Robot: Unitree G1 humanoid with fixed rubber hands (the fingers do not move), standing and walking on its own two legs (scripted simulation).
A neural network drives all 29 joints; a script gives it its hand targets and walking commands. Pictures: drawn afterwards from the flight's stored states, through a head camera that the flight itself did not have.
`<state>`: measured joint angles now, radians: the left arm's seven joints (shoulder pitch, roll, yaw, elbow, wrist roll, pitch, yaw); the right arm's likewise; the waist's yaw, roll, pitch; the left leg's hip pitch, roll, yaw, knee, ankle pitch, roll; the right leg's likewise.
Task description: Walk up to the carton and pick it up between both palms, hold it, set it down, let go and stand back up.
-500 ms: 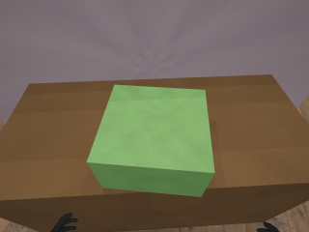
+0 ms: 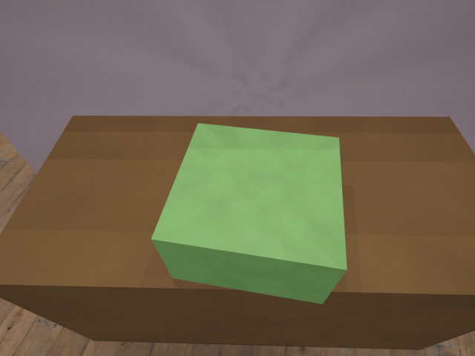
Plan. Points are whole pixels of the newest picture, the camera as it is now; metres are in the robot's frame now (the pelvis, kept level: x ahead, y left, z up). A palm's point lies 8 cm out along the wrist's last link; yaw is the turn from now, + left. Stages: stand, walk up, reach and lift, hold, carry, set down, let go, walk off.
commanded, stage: walk up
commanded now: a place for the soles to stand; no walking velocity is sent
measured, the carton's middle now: (256, 207) +0.41 +0.00 -0.04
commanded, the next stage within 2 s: reach and lift in 1.56 s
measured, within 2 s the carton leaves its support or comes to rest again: neither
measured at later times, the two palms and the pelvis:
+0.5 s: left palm out of the picture +0.02 +0.30 -0.14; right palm out of the picture +0.05 -0.30 -0.13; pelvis -0.05 -0.01 -0.02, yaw +1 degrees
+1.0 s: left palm out of the picture +0.04 +0.30 -0.12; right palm out of the picture +0.06 -0.30 -0.11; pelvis -0.05 -0.01 +0.00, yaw +1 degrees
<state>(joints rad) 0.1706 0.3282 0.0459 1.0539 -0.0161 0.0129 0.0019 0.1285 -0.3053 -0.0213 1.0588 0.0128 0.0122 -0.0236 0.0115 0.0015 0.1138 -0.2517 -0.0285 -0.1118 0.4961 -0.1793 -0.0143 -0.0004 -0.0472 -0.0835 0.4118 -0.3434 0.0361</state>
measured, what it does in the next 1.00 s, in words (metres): stands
